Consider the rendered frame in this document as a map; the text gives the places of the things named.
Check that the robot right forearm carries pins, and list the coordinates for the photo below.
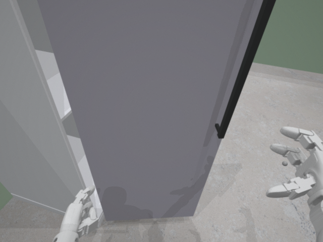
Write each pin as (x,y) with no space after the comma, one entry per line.
(315,203)

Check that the robot right hand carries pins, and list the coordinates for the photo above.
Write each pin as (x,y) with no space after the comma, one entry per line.
(300,185)

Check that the robot left hand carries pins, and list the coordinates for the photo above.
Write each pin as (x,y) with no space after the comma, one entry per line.
(74,216)

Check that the robot left forearm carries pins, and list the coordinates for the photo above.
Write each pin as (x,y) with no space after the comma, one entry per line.
(66,236)

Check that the fridge door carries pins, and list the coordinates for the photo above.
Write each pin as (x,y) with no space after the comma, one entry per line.
(147,80)

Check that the handle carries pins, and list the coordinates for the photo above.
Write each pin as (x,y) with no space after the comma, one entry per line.
(257,33)

